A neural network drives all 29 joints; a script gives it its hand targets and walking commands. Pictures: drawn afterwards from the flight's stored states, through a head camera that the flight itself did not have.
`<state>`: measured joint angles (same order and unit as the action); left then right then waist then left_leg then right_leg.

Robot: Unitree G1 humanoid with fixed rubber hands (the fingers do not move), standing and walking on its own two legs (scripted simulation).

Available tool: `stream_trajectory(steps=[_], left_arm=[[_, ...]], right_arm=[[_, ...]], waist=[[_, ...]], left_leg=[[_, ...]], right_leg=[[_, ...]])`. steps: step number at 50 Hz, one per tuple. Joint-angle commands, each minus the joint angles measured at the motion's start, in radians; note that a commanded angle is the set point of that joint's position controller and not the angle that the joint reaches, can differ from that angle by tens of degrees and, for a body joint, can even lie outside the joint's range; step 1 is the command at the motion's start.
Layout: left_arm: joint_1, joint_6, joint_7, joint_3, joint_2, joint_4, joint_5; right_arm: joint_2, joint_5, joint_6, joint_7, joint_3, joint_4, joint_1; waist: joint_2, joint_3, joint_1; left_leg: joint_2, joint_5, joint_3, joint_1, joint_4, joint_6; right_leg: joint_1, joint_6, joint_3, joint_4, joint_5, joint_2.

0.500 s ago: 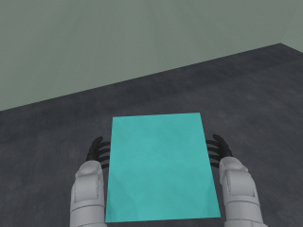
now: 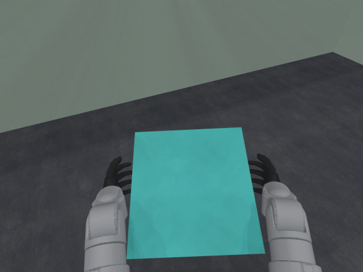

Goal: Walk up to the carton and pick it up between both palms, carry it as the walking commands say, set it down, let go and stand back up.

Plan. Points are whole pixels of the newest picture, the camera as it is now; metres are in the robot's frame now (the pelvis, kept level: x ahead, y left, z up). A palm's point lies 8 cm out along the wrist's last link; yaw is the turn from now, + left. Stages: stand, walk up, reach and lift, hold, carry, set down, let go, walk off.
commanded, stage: carry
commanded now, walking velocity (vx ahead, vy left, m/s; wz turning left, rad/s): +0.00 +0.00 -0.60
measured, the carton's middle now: (190, 193) +0.33 +0.00 -0.02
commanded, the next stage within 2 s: none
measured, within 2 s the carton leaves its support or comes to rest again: neither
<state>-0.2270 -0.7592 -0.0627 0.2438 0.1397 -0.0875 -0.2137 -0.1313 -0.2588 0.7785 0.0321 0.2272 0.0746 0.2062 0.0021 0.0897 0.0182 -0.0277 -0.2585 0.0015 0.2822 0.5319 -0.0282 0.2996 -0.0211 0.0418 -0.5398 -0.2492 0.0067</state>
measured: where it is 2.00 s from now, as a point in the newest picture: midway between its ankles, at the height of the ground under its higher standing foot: outside the picture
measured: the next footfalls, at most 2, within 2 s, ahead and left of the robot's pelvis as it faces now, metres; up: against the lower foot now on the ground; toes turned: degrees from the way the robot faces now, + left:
right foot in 0.60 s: -0.03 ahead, -0.14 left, +0.00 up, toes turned -24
left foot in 0.88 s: +0.01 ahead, +0.08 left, +0.00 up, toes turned -21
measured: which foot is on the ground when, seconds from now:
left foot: down 0.00-0.62, up 0.64-0.86, down 0.88-1.00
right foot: down 0.00-0.38, up 0.40-0.58, down 0.60-0.88, up 0.90-1.00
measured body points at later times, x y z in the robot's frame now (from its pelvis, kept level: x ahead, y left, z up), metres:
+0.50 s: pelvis -0.04 +0.00 -0.01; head +0.01 +0.00 +0.44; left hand +0.37 +0.09 +0.10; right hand +0.29 -0.24 +0.10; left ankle +0.00 +0.12 -0.73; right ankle -0.03 -0.11 -0.69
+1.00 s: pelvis -0.07 +0.00 -0.01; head +0.01 -0.03 +0.43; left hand +0.35 -0.06 +0.06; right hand +0.15 -0.34 +0.07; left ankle -0.02 +0.09 -0.73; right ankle -0.10 -0.09 -0.70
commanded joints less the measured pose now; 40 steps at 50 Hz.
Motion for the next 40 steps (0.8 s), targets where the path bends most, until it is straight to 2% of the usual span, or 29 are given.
stream_trajectory(steps=[1,4,8,9,10,12,13,15,17,18,19,20,21,22,23,25,28,29,30,31,32,33,34,35,37,40], left_arm=[[-0.570,-0.056,0.334,-0.737,0.863,0.062,0.391],[-0.720,-0.154,0.312,-0.813,0.856,0.142,0.502],[-0.831,-0.280,0.276,-0.781,0.854,0.106,0.572],[-0.872,-0.302,0.271,-0.769,0.858,0.094,0.585],[-0.916,-0.321,0.265,-0.755,0.861,0.084,0.596],[-0.957,-0.357,0.255,-0.710,0.872,0.039,0.595],[-1.002,-0.369,0.250,-0.690,0.875,0.028,0.595],[-1.046,-0.396,0.242,-0.636,0.876,0.026,0.586],[-1.138,-0.417,0.229,-0.599,0.885,0.034,0.587],[-1.155,-0.428,0.225,-0.583,0.896,0.024,0.584],[-1.187,-0.439,0.223,-0.581,0.914,0.032,0.591],[-1.180,-0.454,0.223,-0.569,0.934,0.019,0.581],[-1.190,-0.461,0.221,-0.577,0.946,0.026,0.579],[-1.177,-0.466,0.224,-0.584,0.972,0.025,0.586],[-1.182,-0.470,0.232,-0.590,0.993,0.024,0.600],[-1.230,-0.474,0.244,-0.609,1.006,0.015,0.637],[-1.191,-0.486,0.253,-0.600,1.017,-0.031,0.652],[-1.171,-0.488,0.257,-0.594,1.027,-0.046,0.650],[-1.162,-0.490,0.262,-0.589,1.036,-0.056,0.648],[-1.152,-0.489,0.266,-0.576,1.037,-0.081,0.644],[-1.044,-0.480,0.265,-0.539,1.030,-0.131,0.605],[-1.082,-0.479,0.264,-0.566,1.024,-0.068,0.629],[-1.089,-0.477,0.262,-0.555,1.020,-0.056,0.615],[-1.097,-0.472,0.256,-0.551,1.015,-0.025,0.597],[-1.167,-0.457,0.241,-0.552,1.001,0.057,0.585],[-1.189,-0.447,0.216,-0.565,0.972,0.105,0.561]], right_arm=[[-0.822,0.378,0.022,-0.286,-0.706,-0.115,0.570],[-0.806,0.486,0.115,-0.257,-0.769,-0.197,0.718],[-0.800,0.562,0.238,-0.229,-0.752,-0.190,0.870],[-0.810,0.579,0.263,-0.227,-0.744,-0.183,0.920],[-0.824,0.597,0.284,-0.225,-0.737,-0.176,0.972],[-0.860,0.630,0.323,-0.223,-0.720,-0.153,1.063],[-0.877,0.652,0.337,-0.222,-0.715,-0.141,1.130],[-0.914,0.674,0.367,-0.219,-0.685,-0.098,1.170],[-0.938,0.691,0.385,-0.214,-0.649,-0.071,1.236],[-0.943,0.686,0.394,-0.211,-0.622,-0.052,1.248],[-0.931,0.674,0.397,-0.208,-0.596,-0.050,1.257],[-0.928,0.657,0.407,-0.208,-0.564,-0.035,1.232],[-0.935,0.649,0.417,-0.205,-0.560,-0.048,1.225],[-0.943,0.630,0.425,-0.201,-0.551,-0.049,1.203],[-0.951,0.619,0.428,-0.195,-0.552,-0.066,1.214],[-0.951,0.610,0.427,-0.184,-0.563,-0.104,1.264],[-0.930,0.577,0.436,-0.174,-0.529,-0.095,1.202],[-0.928,0.567,0.437,-0.172,-0.525,-0.091,1.180],[-0.928,0.564,0.437,-0.171,-0.524,-0.093,1.175],[-0.914,0.564,0.437,-0.172,-0.523,-0.106,1.215],[-0.924,0.563,0.447,-0.183,-0.551,-0.118,1.188],[-0.937,0.579,0.441,-0.186,-0.568,-0.118,1.196],[-0.953,0.593,0.438,-0.191,-0.593,-0.123,1.211],[-0.969,0.621,0.432,-0.198,-0.619,-0.150,1.240],[-0.994,0.675,0.418,-0.205,-0.654,-0.196,1.306],[-0.997,0.703,0.416,-0.211,-0.655,-0.182,1.317]], waist=[[-0.001,0.246,-0.018],[-0.028,0.285,-0.020],[-0.081,0.299,-0.007],[-0.061,0.296,-0.005],[-0.001,0.300,-0.005],[0.193,0.319,-0.004],[0.222,0.325,-0.002],[0.199,0.373,-0.008],[0.187,0.422,-0.024],[0.132,0.443,-0.035],[-0.050,0.439,-0.045],[-0.265,0.422,-0.037],[-0.221,0.411,-0.029],[-0.155,0.390,-0.025],[-0.149,0.378,-0.020],[-0.213,0.390,-0.019],[-0.247,0.393,-0.035],[-0.221,0.391,-0.027],[-0.157,0.401,-0.022],[-0.030,0.404,-0.011],[0.286,0.416,-0.003],[0.229,0.451,-0.011],[0.190,0.476,-0.012],[0.158,0.475,-0.011],[0.163,0.472,-0.011],[0.164,0.495,-0.006]], left_leg=[[-0.143,0.144,0.020,-0.044,0.024,0.041],[-0.179,0.154,0.035,-0.040,0.044,0.062],[-0.222,0.093,0.024,-0.002,0.034,0.061],[-0.212,0.055,0.000,0.019,0.054,0.047],[-0.178,-0.006,-0.039,0.050,0.105,0.022],[-0.035,-0.210,-0.110,0.141,0.262,-0.036],[0.007,-0.294,-0.089,0.182,0.291,-0.042],[0.006,-0.260,-0.053,0.153,0.257,-0.035],[0.016,-0.110,-0.090,-0.018,0.051,-0.024],[-0.017,-0.014,-0.072,-0.151,-0.020,-0.002],[-0.168,0.128,0.107,-0.262,-0.118,0.062],[-0.414,0.393,0.284,-0.321,-0.149,0.172],[-0.471,0.614,0.254,-0.326,-0.108,0.222],[-0.432,0.645,0.189,-0.297,-0.086,0.202],[-0.387,0.630,0.103,-0.276,-0.059,0.163],[-0.309,0.631,-0.049,-0.256,0.005,0.103],[-0.313,0.594,-0.090,-0.290,0.066,0.080],[-0.305,0.564,-0.118,-0.266,0.114,0.053],[-0.280,0.455,-0.141,-0.168,0.199,0.014],[-0.245,0.150,-0.131,0.062,0.304,-0.036],[-0.106,-0.345,-0.163,0.320,0.424,-0.091],[-0.098,-0.451,-0.088,0.410,0.506,-0.083],[-0.090,-0.413,-0.061,0.411,0.525,-0.075],[-0.091,-0.344,-0.049,0.387,0.516,-0.075],[-0.069,-0.252,-0.065,0.314,0.457,-0.069],[-0.032,-0.214,-0.064,0.218,0.318,-0.057]], right_leg=[[0.052,0.031,0.049,-0.041,0.225,0.098],[0.090,0.042,0.057,-0.117,0.235,0.065],[0.112,0.057,0.044,-0.130,0.069,0.013],[0.107,0.065,0.069,-0.104,0.051,0.021],[0.090,0.079,0.143,-0.058,0.081,0.058],[0.011,0.126,0.400,0.078,0.220,0.185],[-0.043,0.147,0.463,0.095,0.316,0.214],[-0.102,0.143,0.403,0.047,0.445,0.193],[-0.059,0.099,0.281,-0.013,0.446,0.126],[0.039,0.067,0.213,-0.063,0.373,0.084],[0.200,0.027,0.111,-0.200,0.102,0.003],[0.376,0.011,-0.043,-0.425,-0.263,-0.067],[0.405,0.016,-0.061,-0.520,-0.333,0.017],[0.380,0.023,-0.047,-0.519,-0.289,0.041],[0.349,0.023,-0.045,-0.478,-0.224,0.056],[0.244,0.020,-0.089,-0.312,-0.166,0.033],[0.161,0.020,-0.192,-0.098,-0.114,-0.034],[0.089,0.023,-0.201,0.033,0.002,-0.035],[-0.037,0.031,-0.138,0.117,0.104,0.004],[-0.213,0.062,0.054,0.086,0.472,0.137],[-0.369,0.190,0.326,-0.011,1.058,0.335],[-0.472,0.219,0.293,-0.091,1.259,0.310],[-0.487,0.213,0.244,-0.107,1.238,0.303],[-0.439,0.201,0.210,-0.090,1.119,0.284],[-0.350,0.186,0.154,-0.058,0.929,0.235],[-0.307,0.189,0.161,-0.043,0.798,0.220]])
